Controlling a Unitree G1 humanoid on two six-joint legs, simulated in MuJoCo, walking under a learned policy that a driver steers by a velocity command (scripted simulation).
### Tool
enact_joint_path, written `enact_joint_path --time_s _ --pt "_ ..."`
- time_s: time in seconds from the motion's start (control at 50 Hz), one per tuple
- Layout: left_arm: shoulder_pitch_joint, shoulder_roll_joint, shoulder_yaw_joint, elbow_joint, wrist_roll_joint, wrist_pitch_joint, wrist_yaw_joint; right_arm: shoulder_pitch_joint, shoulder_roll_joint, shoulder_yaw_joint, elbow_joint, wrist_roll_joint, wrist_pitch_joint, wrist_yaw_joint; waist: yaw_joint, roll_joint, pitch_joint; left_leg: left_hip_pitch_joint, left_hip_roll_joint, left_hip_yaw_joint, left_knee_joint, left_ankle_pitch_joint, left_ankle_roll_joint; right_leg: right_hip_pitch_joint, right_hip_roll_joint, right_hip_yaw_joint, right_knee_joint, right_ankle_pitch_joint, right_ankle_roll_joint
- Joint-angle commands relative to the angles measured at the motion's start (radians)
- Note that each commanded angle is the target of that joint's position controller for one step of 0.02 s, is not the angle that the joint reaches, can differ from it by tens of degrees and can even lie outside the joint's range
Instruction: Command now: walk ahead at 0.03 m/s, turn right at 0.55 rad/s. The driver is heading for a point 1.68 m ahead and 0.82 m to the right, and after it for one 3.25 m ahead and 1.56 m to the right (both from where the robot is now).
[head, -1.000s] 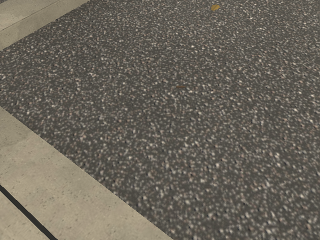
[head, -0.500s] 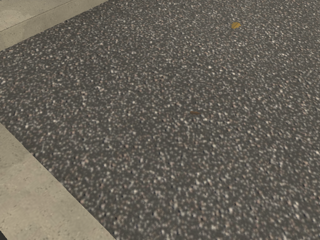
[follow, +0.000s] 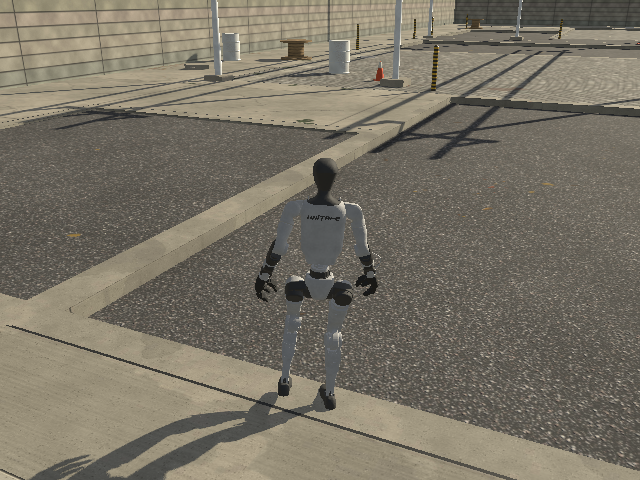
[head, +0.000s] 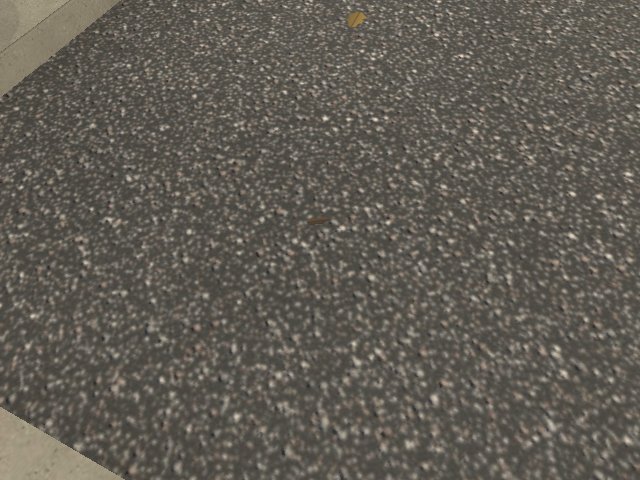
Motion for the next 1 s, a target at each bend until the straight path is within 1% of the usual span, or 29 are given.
enact_joint_path --time_s 0.02,0.1,0.18,0.22,0.26,0.28,0.3,0.32,0.34,0.36,0.38,0.4,0.46,0.54,0.58,0.64,0.72,0.76,0.78,0.8,0.82,0.84,0.86,0.88,0.9,0.92,0.94,0.96,1.0 --pt "0.043 0.163 0.047 -0.066 0.003 0.005 0.003 -0.008 -0.080 -0.021 -0.067 0.000 -0.001 0.003 0.007 -0.130 -0.118 -0.056 -0.025 0.019 -0.070 -0.002 -0.007 0.161 -0.240 0.291 -0.097 0.167 -0.120" --pt "0.024 0.175 0.056 -0.087 0.011 0.015 -0.007 -0.041 -0.088 -0.018 -0.091 0.006 -0.011 0.008 0.019 -0.155 -0.094 -0.013 -0.046 0.002 -0.180 -0.033 0.016 0.137 -0.240 0.382 -0.110 -0.028 -0.133" --pt "-0.024 0.192 0.064 -0.103 0.020 0.023 -0.024 -0.014 -0.096 -0.014 -0.104 0.017 -0.033 0.010 0.006 -0.161 -0.103 0.111 -0.079 -0.002 -0.296 -0.070 0.048 0.096 -0.238 0.449 -0.079 0.057 -0.126" --pt "-0.063 0.195 0.065 -0.111 0.017 0.026 -0.029 0.033 -0.097 -0.012 -0.100 0.023 -0.041 0.006 -0.017 -0.169 -0.111 0.213 -0.091 -0.004 -0.402 -0.063 0.066 0.064 -0.225 0.478 -0.063 0.095 -0.097" --pt "-0.110 0.186 0.063 -0.118 0.003 0.029 -0.024 0.125 -0.087 -0.012 -0.076 0.019 -0.049 -0.007 -0.073 -0.145 -0.109 0.400 -0.086 0.006 -0.641 0.079 0.086 -0.030 -0.175 0.470 -0.023 0.005 -0.027" --pt "-0.084 0.145 0.053 -0.117 -0.006 0.025 -0.017 0.118 -0.137 -0.022 -0.081 0.008 -0.054 -0.016 -0.057 -0.029 -0.097 0.492 0.023 -0.105 -0.753 0.048 0.114 -0.135 -0.101 0.389 0.088 -0.201 0.036" --pt "-0.016 0.089 0.042 -0.122 -0.014 0.022 -0.013 0.088 -0.228 -0.034 -0.114 0.001 -0.051 -0.018 -0.021 0.196 -0.117 0.563 0.286 -0.393 -0.828 -0.006 0.199 -0.270 0.058 0.153 0.349 -0.412 0.094" --pt "-0.039 0.181 0.062 -0.110 0.027 0.025 -0.004 0.066 -0.244 -0.043 -0.121 -0.004 -0.049 -0.003 -0.035 0.127 -0.061 0.389 0.346 -0.439 -0.828 0.097 0.283 -0.310 0.068 0.069 0.549 -0.437 0.104" --pt "-0.046 0.198 0.068 -0.100 0.035 0.027 -0.009 0.046 -0.189 -0.031 -0.126 0.002 -0.055 0.005 -0.006 0.083 -0.050 0.320 0.325 -0.380 -0.813 0.192 0.300 -0.258 0.018 0.061 0.661 -0.381 0.106" --pt "-0.032 0.194 0.069 -0.076 0.029 0.031 -0.019 -0.007 -0.134 -0.017 -0.133 0.007 -0.060 0.010 0.018 0.054 -0.039 0.287 0.253 -0.265 -0.802 0.246 0.275 -0.230 0.002 0.043 0.735 -0.309 0.110" --pt "-0.021 0.192 0.072 -0.066 0.018 0.039 -0.025 -0.050 -0.112 -0.006 -0.151 0.002 -0.063 0.004 0.035 0.078 -0.036 0.298 0.191 -0.176 -0.792 0.253 0.249 -0.241 -0.006 0.014 0.777 -0.262 0.121" --pt "-0.011 0.190 0.071 -0.054 0.015 0.045 -0.032 -0.050 -0.105 -0.002 -0.159 0.000 -0.064 -0.004 0.023 0.108 -0.050 0.325 0.164 -0.128 -0.783 0.300 0.245 -0.253 -0.008 -0.013 0.828 -0.242 0.134" --pt "-0.056 0.186 0.066 -0.052 0.002 0.053 -0.042 0.025 -0.108 0.000 -0.147 0.006 -0.065 -0.008 -0.023 0.102 -0.074 0.434 0.172 -0.079 -0.760 0.378 0.256 -0.299 -0.030 -0.034 0.813 -0.241 0.165" --pt "-0.111 0.161 0.056 -0.059 0.002 0.064 -0.045 0.100 -0.128 -0.009 -0.121 0.003 -0.069 -0.008 -0.064 0.123 -0.087 0.538 0.206 -0.069 -0.748 0.352 0.263 -0.327 -0.054 -0.049 0.713 -0.266 0.186" --pt "-0.112 0.155 0.051 -0.054 0.001 0.071 -0.041 0.107 -0.129 -0.012 -0.117 0.000 -0.069 -0.003 -0.064 0.133 -0.088 0.532 0.223 -0.058 -0.752 0.298 0.271 -0.297 -0.075 -0.066 0.647 -0.285 0.184" --pt "-0.142 0.131 0.040 -0.064 0.002 0.073 -0.046 0.099 -0.135 -0.018 -0.116 -0.003 -0.067 0.006 -0.066 0.128 -0.083 0.488 0.241 -0.029 -0.755 0.238 0.279 -0.226 -0.104 -0.101 0.536 -0.309 0.165" --pt "-0.151 0.107 0.026 -0.082 -0.003 0.069 -0.049 0.090 -0.158 -0.030 -0.110 -0.009 -0.061 0.025 -0.064 0.146 -0.101 0.417 0.257 0.032 -0.713 0.284 0.277 -0.076 -0.110 -0.162 0.354 -0.344 0.125" --pt "-0.127 0.104 0.024 -0.082 -0.007 0.064 -0.049 0.090 -0.169 -0.035 -0.105 -0.004 -0.057 0.032 -0.049 0.147 -0.120 0.413 0.263 0.055 -0.664 0.349 0.262 -0.015 -0.101 -0.186 0.242 -0.309 0.103" --pt "-0.091 0.096 0.022 -0.072 -0.004 0.058 -0.047 0.079 -0.173 -0.037 -0.103 0.005 -0.054 0.034 -0.021 0.133 -0.128 0.388 0.250 0.091 -0.613 0.360 0.233 0.051 -0.093 -0.198 0.124 -0.230 0.086" --pt "-0.057 0.107 0.024 -0.060 0.007 0.049 -0.040 0.092 -0.172 -0.039 -0.095 0.012 -0.052 0.035 -0.001 0.092 -0.129 0.325 0.231 0.134 -0.544 0.309 0.174 0.136 -0.091 -0.168 -0.013 -0.121 0.067" --pt "-0.042 0.173 0.038 -0.061 0.025 0.039 -0.028 0.124 -0.133 -0.033 -0.095 0.010 -0.050 0.040 -0.003 -0.094 -0.099 0.168 0.153 0.218 -0.348 0.116 0.090 0.212 -0.240 0.090 -0.163 -0.148 0.028" --pt "-0.050 0.331 0.076 -0.095 0.020 0.033 -0.027 0.083 -0.067 -0.012 -0.170 0.003 -0.043 0.029 -0.013 -0.293 -0.034 -0.106 -0.034 0.234 -0.193 -0.289 0.014 0.199 -0.497 0.469 -0.157 0.148 -0.099" --pt "0.018 0.316 0.088 -0.073 0.024 0.030 -0.020 0.013 -0.118 -0.018 -0.175 -0.010 -0.031 0.018 0.054 -0.182 -0.055 -0.089 -0.012 0.077 -0.036 -0.277 0.016 0.164 -0.491 0.404 -0.117 0.233 -0.185" --pt "-0.036 0.253 0.068 -0.071 0.016 0.028 -0.013 0.031 -0.121 -0.022 -0.165 0.010 -0.028 0.022 0.004 -0.151 -0.049 -0.084 0.000 0.042 0.008 -0.187 0.017 0.154 -0.423 0.313 -0.113 0.223 -0.174" --pt "-0.109 0.207 0.054 -0.076 0.010 0.030 -0.009 0.052 -0.134 -0.026 -0.147 0.020 -0.034 0.025 -0.032 -0.133 -0.030 -0.071 0.008 0.031 -0.006 -0.093 0.021 0.133 -0.350 0.240 -0.125 0.173 -0.131" --pt "-0.156 0.184 0.045 -0.083 0.007 0.027 -0.003 0.076 -0.149 -0.033 -0.130 0.012 -0.038 0.026 -0.051 -0.152 -0.047 -0.065 0.004 0.044 -0.006 -0.041 0.022 0.161 -0.307 0.195 -0.119 0.213 -0.107" --pt "-0.158 0.155 0.035 -0.082 0.004 0.021 0.001 0.111 -0.153 -0.034 -0.105 -0.001 -0.036 0.029 -0.049 -0.159 -0.080 -0.035 -0.004 0.058 0.018 -0.018 0.017 0.179 -0.285 0.158 -0.102 0.328 -0.106" --pt "-0.141 0.140 0.027 -0.074 0.002 0.017 -0.001 0.123 -0.149 -0.033 -0.095 -0.002 -0.032 0.031 -0.047 -0.138 -0.107 -0.013 -0.011 0.062 0.033 -0.013 0.014 0.188 -0.281 0.142 -0.090 0.395 -0.107" --pt "-0.115 0.139 0.025 -0.056 0.002 0.010 -0.003 0.116 -0.129 -0.027 -0.094 0.006 -0.023 0.035 -0.036 -0.120 -0.120 0.002 -0.012 0.064 0.005 -0.008 0.010 0.206 -0.279 0.135 -0.086 0.406 -0.106"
